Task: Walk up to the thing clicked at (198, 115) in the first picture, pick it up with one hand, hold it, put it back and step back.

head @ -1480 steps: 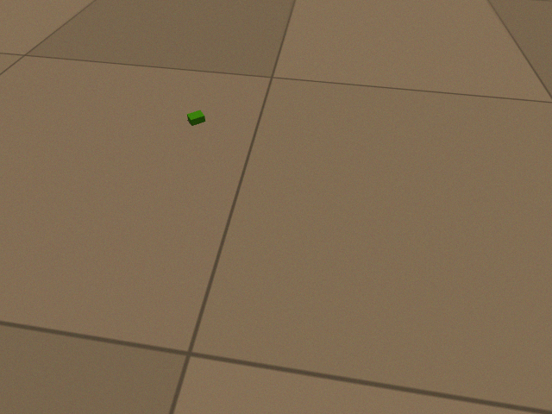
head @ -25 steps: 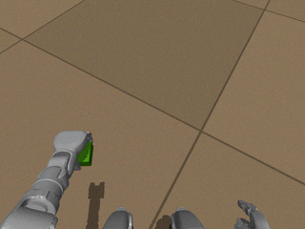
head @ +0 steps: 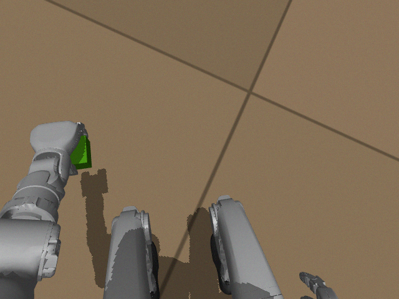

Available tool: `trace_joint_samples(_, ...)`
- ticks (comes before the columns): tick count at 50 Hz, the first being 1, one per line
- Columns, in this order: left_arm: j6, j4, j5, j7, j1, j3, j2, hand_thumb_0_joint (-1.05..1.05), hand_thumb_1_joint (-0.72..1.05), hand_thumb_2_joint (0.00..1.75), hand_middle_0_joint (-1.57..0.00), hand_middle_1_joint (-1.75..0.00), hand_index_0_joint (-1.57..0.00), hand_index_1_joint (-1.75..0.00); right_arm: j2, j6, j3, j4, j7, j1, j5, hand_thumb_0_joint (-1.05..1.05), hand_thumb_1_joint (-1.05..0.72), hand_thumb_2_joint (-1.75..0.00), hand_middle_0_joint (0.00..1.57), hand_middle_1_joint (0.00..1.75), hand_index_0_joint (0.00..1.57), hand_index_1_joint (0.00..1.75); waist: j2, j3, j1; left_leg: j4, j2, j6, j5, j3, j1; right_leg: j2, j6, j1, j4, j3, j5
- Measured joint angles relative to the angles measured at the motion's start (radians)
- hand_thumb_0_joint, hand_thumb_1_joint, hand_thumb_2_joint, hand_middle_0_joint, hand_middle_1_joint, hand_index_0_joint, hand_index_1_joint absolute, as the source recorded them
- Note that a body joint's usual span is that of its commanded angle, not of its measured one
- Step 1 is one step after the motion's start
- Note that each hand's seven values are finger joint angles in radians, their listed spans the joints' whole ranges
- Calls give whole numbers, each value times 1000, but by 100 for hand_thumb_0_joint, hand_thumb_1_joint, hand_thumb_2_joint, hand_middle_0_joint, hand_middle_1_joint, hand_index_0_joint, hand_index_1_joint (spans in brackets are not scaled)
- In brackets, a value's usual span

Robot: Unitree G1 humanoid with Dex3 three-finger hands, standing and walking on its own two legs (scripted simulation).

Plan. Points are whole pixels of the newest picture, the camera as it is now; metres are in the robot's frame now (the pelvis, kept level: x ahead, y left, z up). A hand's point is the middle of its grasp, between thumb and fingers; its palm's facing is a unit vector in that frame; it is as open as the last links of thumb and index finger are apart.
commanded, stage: crouch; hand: left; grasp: from above
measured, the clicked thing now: (68, 154) +0.44 +0.25 -0.16
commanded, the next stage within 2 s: lower in 1.04 s
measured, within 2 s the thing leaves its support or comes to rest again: neither
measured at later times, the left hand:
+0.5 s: hand (86, 161) +0.45 +0.25 -0.27, palm faces -0.44 -0.04 -0.89, open 9.3 cm
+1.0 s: hand (92, 162) +0.46 +0.25 -0.33, palm faces -0.45 -0.05 -0.89, open 9.3 cm
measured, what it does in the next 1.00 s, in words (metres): lowers itself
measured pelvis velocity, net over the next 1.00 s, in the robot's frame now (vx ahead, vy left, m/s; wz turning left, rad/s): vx -0.01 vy -0.01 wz -0.08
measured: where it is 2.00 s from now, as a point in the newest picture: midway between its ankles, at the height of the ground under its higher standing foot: (188, 278)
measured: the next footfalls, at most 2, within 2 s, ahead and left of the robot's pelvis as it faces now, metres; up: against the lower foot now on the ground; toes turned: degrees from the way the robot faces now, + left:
none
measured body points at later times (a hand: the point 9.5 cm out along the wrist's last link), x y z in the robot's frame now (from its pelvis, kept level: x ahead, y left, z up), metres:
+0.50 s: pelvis +0.00 -0.01 -0.11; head +0.23 +0.04 +0.27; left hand +0.47 +0.25 -0.22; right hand +0.06 -0.29 -0.23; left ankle +0.08 +0.12 -0.48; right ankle +0.08 -0.14 -0.48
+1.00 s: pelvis -0.01 -0.01 -0.17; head +0.23 +0.03 +0.21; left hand +0.48 +0.25 -0.28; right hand +0.02 -0.28 -0.28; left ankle +0.08 +0.12 -0.48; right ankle +0.08 -0.14 -0.48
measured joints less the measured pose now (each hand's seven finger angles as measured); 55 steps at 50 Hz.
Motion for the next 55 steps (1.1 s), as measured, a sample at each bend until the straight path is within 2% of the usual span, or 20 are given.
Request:
trace_joint_samples(5,-31,11,24,20,-34,17,30,-1,11,35,-79,-37,-82,-35,-2,-20,14,6,19,-31,-16,0,-88,-89,21,30,20,30,-10,6,-7,114,-5,-5,-21,-19,-126,1,3,-117,109,-14,-25)
trace_joint_samples(15,-29,41,49,51,-89,42,66,-1,11,35,-80,-37,-82,-35,-15,-34,18,4,54,-95,-44,0,-89,-89,21,30,20,30,-36,36,-18,272,-8,-14,-51,-47,-273,7,3,-254,260,-31,-58)
trace_joint_samples(23,-30,83,39,44,-127,49,99,-1,11,35,-80,-37,-83,-35,-17,-31,27,0,74,-109,-55,0,-89,-89,21,30,20,30,-51,67,-29,350,-4,-18,-65,-57,-330,17,4,-312,335,-35,-68)
trace_joint_samples(44,-82,208,63,64,-208,90,188,-1,11,35,-80,-37,-83,-35,-24,-18,76,22,98,-84,-79,0,-90,-89,21,30,20,30,-61,129,-67,522,-3,-25,-62,-82,-464,36,8,-446,499,-46,-60)
trace_joint_samples(55,-91,240,77,77,-221,91,221,-1,11,35,-80,-37,-82,-35,-28,-23,108,18,105,-93,-90,0,-90,-89,21,30,20,30,-74,147,-79,575,-7,-30,-65,-100,-500,40,6,-477,544,-59,-59)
